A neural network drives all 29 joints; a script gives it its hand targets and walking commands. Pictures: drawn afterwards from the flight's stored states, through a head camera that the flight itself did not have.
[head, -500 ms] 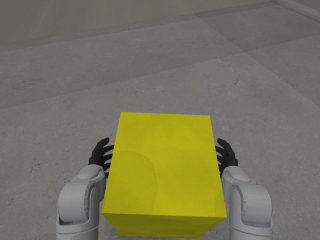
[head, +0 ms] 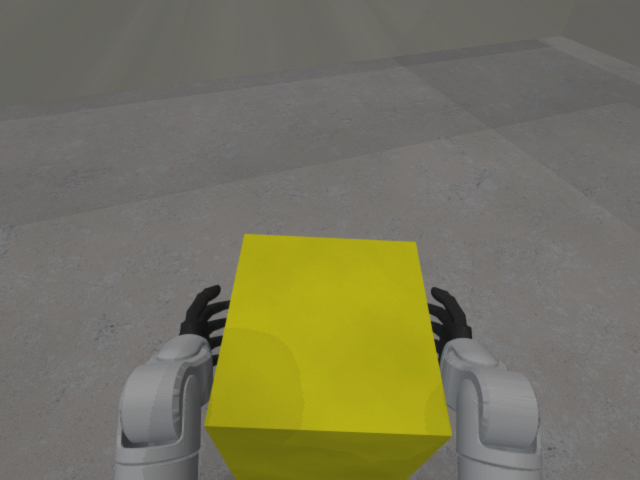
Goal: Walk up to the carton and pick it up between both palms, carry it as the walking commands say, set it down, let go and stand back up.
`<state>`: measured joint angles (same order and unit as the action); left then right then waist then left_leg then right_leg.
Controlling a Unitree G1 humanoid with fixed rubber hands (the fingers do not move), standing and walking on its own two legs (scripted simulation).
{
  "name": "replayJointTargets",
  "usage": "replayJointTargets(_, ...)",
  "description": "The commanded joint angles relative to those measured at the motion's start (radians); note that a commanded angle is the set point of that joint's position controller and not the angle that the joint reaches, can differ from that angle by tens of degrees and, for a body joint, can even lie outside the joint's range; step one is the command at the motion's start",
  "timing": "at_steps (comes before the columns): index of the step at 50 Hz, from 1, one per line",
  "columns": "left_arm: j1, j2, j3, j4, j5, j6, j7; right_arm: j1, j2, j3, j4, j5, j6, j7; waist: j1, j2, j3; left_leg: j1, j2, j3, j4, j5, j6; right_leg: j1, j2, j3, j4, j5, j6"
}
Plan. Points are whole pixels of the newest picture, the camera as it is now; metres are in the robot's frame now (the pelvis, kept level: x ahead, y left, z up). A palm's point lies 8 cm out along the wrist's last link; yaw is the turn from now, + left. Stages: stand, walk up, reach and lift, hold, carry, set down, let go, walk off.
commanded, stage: carry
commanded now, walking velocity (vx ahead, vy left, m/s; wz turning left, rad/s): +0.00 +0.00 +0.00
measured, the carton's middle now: (323, 369) +0.28 +0.02 +0.03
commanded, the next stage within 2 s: none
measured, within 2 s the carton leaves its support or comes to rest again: neither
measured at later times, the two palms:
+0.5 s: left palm (181, 383) +0.22 +0.16 +0.09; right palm (464, 399) +0.23 -0.13 +0.09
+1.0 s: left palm (211, 369) +0.24 +0.13 +0.09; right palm (487, 391) +0.24 -0.16 +0.09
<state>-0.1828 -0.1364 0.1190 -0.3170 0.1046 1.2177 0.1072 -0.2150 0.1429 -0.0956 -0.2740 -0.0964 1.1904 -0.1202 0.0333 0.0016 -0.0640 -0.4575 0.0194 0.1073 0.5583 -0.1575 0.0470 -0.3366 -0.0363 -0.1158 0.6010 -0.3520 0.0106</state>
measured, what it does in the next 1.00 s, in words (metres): stands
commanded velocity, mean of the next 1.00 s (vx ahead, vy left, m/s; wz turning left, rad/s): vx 0.00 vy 0.00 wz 0.00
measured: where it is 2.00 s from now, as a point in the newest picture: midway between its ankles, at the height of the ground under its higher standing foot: outside the picture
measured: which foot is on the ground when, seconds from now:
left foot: down 0.00-1.00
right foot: down 0.00-1.00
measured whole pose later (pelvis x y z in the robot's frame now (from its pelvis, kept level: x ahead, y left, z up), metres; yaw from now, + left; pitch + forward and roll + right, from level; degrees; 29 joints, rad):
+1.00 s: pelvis -0.03 +0.00 +0.00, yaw -1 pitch +2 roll -1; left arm -0.20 -0.14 0.09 -0.24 0.12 1.22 0.11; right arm -0.21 0.14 -0.14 -0.23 -0.09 1.20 -0.12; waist 0.00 0.02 -0.10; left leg -0.45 0.05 0.12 0.47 -0.07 0.03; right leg -0.36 -0.01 -0.12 0.55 -0.24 -0.03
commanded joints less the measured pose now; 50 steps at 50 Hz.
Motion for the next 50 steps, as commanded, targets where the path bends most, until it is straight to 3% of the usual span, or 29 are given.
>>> replayJointTargets(1,-0.565,-0.950,-0.789,-0.090,-0.469,-0.032,-0.277,-0.418,0.955,0.693,-0.074,0.359,-0.007,0.258,-0.047,-0.047,-0.341,0.195,0.141,-0.160,-0.168,-0.094,-0.046,0.111,-0.167,0.207,-0.238,-0.070,-0.037)
replayJointTargets(2,-0.587,-0.961,-0.782,-0.097,-0.466,-0.038,-0.283,-0.462,0.961,0.709,-0.101,0.373,-0.009,0.260,-0.047,-0.086,-0.295,0.241,0.117,-0.127,-0.155,-0.077,-0.044,-0.001,-0.167,0.192,-0.275,-0.124,-0.034)
replayJointTargets(3,-0.598,-0.964,-0.775,-0.098,-0.465,-0.039,-0.285,-0.494,0.972,0.718,-0.108,0.386,-0.009,0.261,-0.046,-0.083,-0.291,0.278,0.115,-0.131,-0.154,-0.067,-0.035,-0.035,-0.151,0.161,-0.276,-0.126,-0.024)
replayJointTargets(7,-0.566,-0.954,-0.757,-0.080,-0.441,-0.030,-0.272,-0.497,0.966,0.720,-0.096,0.405,0.007,0.270,-0.035,0.010,-0.308,0.231,0.162,-0.196,-0.233,-0.196,-0.024,0.014,-0.094,0.086,-0.188,-0.069,-0.007)
replayJointTargets(12,-0.570,-0.953,-0.742,-0.050,-0.420,-0.020,-0.261,-0.504,0.958,0.707,-0.051,0.414,0.024,0.289,-0.030,0.070,-0.285,0.153,0.168,-0.200,-0.305,-0.319,-0.038,0.045,-0.061,0.058,-0.129,-0.055,-0.019)
replayJointTargets(18,-0.601,-0.962,-0.739,-0.035,-0.426,-0.019,-0.261,-0.523,0.958,0.695,-0.030,0.410,0.024,0.291,-0.030,0.064,-0.286,0.147,0.160,-0.182,-0.299,-0.332,-0.039,0.021,-0.047,0.065,-0.128,-0.079,-0.034)
replayJointTargets(28,-0.613,-0.961,-0.763,-0.081,-0.446,-0.029,-0.264,-0.513,0.966,0.699,-0.057,0.404,0.008,0.276,-0.035,0.021,-0.331,0.220,0.144,-0.157,-0.216,-0.207,-0.036,-0.040,-0.082,0.126,-0.194,-0.118,-0.040)
replayJointTargets(39,-0.587,-0.956,-0.753,-0.073,-0.430,-0.030,-0.257,-0.521,0.959,0.699,-0.059,0.414,0.010,0.280,-0.033,0.007,-0.314,0.194,0.136,-0.152,-0.198,-0.188,-0.046,-0.047,-0.093,0.149,-0.220,-0.140,-0.039)
replayJointTargets(50,-0.572,-0.958,-0.752,-0.074,-0.426,-0.038,-0.252,-0.503,0.958,0.693,-0.052,0.414,0.001,0.278,-0.032,0.017,-0.342,0.225,0.149,-0.141,-0.171,-0.046,-0.034,-0.005,-0.098,0.139,-0.191,0.011,-0.043)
